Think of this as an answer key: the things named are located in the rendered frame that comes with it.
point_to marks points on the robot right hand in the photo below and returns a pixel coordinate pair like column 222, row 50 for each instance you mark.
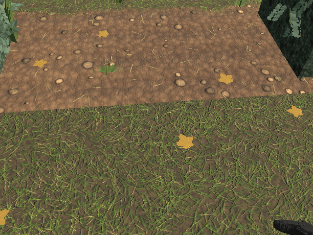
column 293, row 227

